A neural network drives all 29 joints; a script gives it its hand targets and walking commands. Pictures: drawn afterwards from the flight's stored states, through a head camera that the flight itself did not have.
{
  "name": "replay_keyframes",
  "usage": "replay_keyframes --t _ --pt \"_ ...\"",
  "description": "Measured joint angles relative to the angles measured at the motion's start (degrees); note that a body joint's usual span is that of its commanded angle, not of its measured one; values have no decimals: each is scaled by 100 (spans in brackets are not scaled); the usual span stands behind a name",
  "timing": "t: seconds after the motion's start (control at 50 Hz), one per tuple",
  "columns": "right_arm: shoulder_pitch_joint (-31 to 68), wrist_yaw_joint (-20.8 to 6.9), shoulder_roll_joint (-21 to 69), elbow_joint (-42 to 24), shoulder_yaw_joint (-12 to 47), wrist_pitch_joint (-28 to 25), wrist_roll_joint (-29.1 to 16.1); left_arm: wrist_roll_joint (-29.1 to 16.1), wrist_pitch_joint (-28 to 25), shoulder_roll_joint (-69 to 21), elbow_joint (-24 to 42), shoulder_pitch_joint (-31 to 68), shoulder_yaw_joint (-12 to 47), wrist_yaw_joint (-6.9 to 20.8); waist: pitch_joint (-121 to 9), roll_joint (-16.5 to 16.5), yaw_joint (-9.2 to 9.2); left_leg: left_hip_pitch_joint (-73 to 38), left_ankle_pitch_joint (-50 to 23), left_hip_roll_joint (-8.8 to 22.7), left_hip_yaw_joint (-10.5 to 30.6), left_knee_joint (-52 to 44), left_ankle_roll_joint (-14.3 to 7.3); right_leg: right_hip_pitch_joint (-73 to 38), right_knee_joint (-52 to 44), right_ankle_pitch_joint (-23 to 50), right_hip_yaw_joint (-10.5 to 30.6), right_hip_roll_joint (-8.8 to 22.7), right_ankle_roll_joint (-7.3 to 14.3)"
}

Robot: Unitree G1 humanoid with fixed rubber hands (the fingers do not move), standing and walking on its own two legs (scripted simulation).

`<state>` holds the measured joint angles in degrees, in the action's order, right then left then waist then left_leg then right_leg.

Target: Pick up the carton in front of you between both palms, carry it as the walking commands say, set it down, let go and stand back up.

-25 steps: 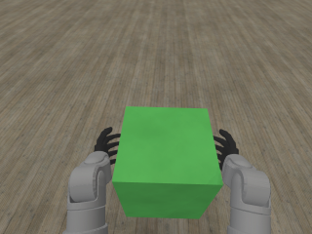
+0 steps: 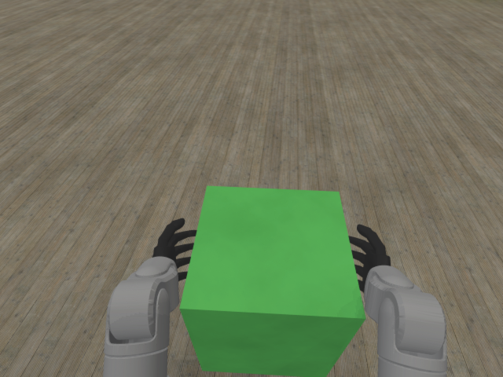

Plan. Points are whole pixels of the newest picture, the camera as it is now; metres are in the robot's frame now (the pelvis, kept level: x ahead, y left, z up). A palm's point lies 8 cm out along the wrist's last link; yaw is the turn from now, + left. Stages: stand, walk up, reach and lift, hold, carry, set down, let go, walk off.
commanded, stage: carry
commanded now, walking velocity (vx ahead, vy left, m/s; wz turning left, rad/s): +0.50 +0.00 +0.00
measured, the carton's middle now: (267, 284) +0.28 +0.00 +0.03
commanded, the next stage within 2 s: none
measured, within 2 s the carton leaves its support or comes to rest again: neither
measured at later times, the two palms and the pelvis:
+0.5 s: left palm (211, 146) +0.57 +0.13 +0.10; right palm (347, 154) +0.57 -0.17 +0.09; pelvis +0.31 -0.02 -0.01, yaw +0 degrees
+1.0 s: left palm (215, 104) +0.78 +0.15 +0.09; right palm (326, 105) +0.78 -0.15 +0.10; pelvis +0.51 +0.00 +0.00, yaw -1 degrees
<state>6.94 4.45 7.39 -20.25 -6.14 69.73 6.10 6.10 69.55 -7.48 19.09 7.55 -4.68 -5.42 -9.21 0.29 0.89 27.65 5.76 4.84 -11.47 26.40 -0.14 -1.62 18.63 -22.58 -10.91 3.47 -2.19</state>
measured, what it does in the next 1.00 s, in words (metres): walks ahead: left foot, then right foot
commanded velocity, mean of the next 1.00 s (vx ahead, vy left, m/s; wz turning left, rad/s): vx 0.22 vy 0.00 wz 0.00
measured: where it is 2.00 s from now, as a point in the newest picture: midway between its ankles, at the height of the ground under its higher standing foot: (259, 344)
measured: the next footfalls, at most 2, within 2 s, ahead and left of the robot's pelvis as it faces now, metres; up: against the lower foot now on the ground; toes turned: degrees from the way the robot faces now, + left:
left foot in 0.02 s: +0.18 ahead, +0.11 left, +0.00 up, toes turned +12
right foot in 0.48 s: +0.46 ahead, -0.12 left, +0.00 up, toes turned -6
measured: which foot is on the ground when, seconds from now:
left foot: up 0.00-0.00, down 0.02-0.52, up 0.54-0.84, down 0.86-1.00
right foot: down 0.00-0.04, up 0.06-0.46, down 0.48-1.00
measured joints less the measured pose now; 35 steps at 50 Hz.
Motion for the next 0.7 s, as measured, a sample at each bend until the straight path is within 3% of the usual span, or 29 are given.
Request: replay_keyframes --t 0.04,0.08,0.12,0.16,0.28,0.44,0.48,0.5,0.54,0.58,0.6,0.64,0.7 --pt "132 -1 15 200 23 -61 5 11 27 31 -44 81 -99 2 13 192 -48 -98 -125 -119 -194 217 -258 291 1118 -441 137 285 -47" --pt "253 -1 30 509 67 -112 39 0 49 85 -174 102 -194 4 86 213 -120 -133 233 -116 -268 493 -413 1154 2956 -440 530 270 24" --pt "224 -1 29 613 67 -100 49 18 75 45 -265 86 -239 4 200 140 -144 -378 380 -93 -283 303 -397 1995 4220 -308 692 151 145" --pt "107 -2 17 539 44 -108 16 56 58 -22 -256 33 -212 5 302 103 -163 -692 374 -115 -280 -42 -348 2627 4508 60 684 160 213" --pt "-55 2 2 92 42 -205 -65 52 -54 5 77 -48 -4 6 417 33 -213 -1624 467 -187 -206 -919 -264 3554 3074 1021 545 336 116" --pt "46 3 10 -104 130 -74 -38 18 52 7 386 -78 -65 7 175 0 -151 -2820 1265 -172 -142 -1176 126 3213 1086 1850 76 203 196" --pt "86 3 13 -57 113 -8 -3 12 95 4 297 -21 -96 13 129 -41 -154 -2969 1734 -86 -64 -743 272 2845 731 1771 -117 95 255" --pt "122 2 -2 -11 67 5 8 15 63 -2 178 28 -85 19 125 -150 -122 -2869 2044 58 -9 -216 311 2769 799 1897 -204 21 429" --pt "169 1 -19 149 -66 10 25 39 -32 -18 -183 161 -60 31 207 -281 -51 -2132 2112 210 350 1569 279 2776 1220 1533 -304 -18 640" --pt "174 1 7 266 -133 16 51 41 -62 -24 -373 193 -70 32 384 -230 -28 -1272 2199 26 676 3079 191 2577 1125 1324 -306 27 657" --pt "161 1 25 290 -129 7 67 30 -75 -21 -386 162 -82 33 474 -206 -29 -917 2128 -29 715 3440 142 2434 957 1360 -303 44 559" --pt "135 1 16 282 -48 -34 77 5 -120 -13 -312 70 -96 34 638 -178 -27 -411 1847 -50 683 3358 95 2134 579 1404 -288 37 558" --pt "126 4 14 145 64 -134 73 -39 -213 -2 -69 -27 -118 35 806 -160 -25 -25 1540 -60 602 2357 111 1777 182 1422 -228 28 540"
